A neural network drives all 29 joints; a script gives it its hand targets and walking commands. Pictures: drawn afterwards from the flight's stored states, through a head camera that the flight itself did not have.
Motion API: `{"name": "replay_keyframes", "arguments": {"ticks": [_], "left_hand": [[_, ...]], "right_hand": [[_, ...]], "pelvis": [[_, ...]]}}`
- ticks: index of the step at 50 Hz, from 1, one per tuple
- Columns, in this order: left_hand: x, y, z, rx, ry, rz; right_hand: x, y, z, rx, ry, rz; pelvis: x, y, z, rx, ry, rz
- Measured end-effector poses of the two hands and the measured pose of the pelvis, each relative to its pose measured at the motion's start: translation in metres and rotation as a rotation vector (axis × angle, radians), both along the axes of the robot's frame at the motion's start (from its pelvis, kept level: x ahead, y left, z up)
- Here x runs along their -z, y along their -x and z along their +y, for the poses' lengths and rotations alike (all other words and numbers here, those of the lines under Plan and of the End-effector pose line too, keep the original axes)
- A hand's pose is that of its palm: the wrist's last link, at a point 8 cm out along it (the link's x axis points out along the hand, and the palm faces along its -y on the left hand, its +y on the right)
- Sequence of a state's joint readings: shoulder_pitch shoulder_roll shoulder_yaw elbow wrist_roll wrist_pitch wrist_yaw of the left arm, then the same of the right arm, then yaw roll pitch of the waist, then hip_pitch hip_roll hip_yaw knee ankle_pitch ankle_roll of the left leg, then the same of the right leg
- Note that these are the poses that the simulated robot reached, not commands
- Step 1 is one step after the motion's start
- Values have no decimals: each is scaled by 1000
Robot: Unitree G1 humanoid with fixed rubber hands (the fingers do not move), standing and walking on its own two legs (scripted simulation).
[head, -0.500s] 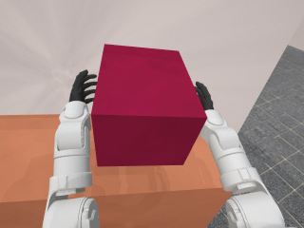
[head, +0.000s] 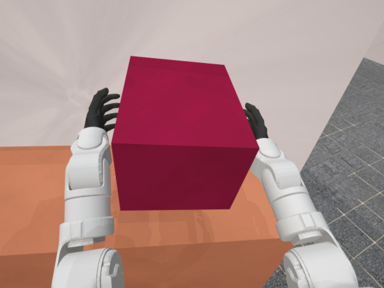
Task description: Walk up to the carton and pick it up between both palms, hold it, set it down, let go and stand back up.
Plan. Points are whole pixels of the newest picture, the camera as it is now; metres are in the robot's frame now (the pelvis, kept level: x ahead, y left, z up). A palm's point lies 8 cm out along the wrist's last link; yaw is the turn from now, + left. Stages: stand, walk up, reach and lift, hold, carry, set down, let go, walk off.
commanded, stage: hold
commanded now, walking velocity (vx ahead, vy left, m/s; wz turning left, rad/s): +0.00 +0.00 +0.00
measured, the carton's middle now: (178, 129) +0.41 +0.01 +0.15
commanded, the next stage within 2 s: set down in 0.30 s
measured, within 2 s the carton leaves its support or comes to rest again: neither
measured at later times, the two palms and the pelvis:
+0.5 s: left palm (93, 128) +0.35 +0.17 +0.20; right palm (257, 141) +0.34 -0.15 +0.17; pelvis -0.01 +0.00 +0.00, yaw +1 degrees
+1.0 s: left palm (104, 138) +0.39 +0.17 +0.15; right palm (248, 156) +0.36 -0.15 +0.11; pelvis +0.00 +0.02 +0.00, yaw +0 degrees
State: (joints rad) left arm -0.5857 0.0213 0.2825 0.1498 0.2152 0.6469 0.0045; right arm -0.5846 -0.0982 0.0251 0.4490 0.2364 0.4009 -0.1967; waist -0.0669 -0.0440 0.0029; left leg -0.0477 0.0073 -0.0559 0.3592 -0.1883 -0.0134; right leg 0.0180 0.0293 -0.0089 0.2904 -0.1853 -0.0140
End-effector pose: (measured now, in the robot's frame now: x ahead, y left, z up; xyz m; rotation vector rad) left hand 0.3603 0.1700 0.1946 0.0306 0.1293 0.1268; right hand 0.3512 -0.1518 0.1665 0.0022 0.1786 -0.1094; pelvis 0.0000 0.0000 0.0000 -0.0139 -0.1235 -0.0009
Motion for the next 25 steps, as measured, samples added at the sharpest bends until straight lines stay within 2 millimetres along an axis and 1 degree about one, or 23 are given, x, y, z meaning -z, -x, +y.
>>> {"name": "replay_keyframes", "arguments": {"ticks": [15, 20, 25], "left_hand": [[-4, 1, -2, 8, -3, -9], [-7, 8, 0, 3, -13, -38], [-10, 10, 2, 10, -6, -55]], "right_hand": [[-2, 4, -2, 10, -4, -10], [-7, 8, 0, 4, 8, -40], [-5, 10, 3, 5, -2, -58]], "pelvis": [[0, 7, 1, 0, 1, 4], [0, 7, 2, -7, 4, 0], [0, 9, 5, -14, 0, -19]]}}
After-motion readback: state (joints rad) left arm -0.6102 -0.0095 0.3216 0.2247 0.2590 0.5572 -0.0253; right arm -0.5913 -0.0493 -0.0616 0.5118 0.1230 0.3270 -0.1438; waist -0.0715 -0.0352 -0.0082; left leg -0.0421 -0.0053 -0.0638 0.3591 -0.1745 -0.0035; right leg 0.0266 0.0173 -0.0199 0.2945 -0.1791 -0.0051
